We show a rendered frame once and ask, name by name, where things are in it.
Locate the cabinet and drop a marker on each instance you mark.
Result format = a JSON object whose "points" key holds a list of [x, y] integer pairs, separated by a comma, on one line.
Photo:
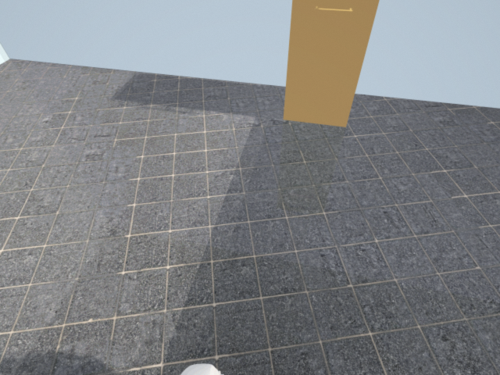
{"points": [[325, 58]]}

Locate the handle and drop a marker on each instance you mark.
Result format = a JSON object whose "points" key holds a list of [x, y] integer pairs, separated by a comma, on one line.
{"points": [[333, 11]]}

